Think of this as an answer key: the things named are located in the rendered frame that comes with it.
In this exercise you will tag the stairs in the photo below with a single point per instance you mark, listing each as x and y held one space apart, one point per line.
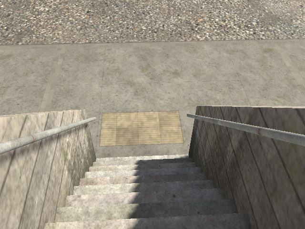
147 192

